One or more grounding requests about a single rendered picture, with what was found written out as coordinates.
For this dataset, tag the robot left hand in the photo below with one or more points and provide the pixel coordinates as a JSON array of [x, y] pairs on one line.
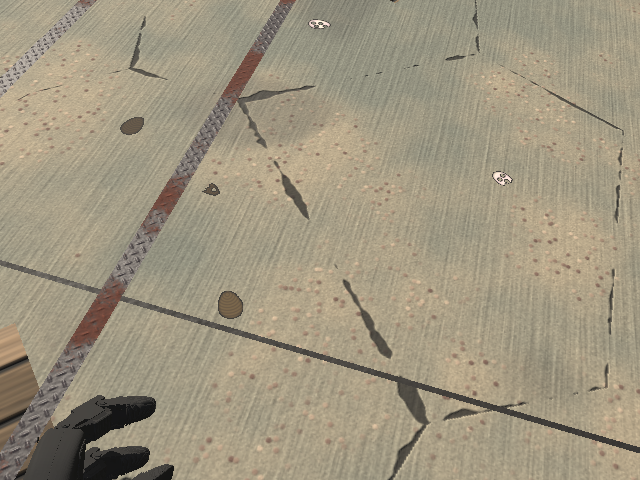
[[60, 453]]

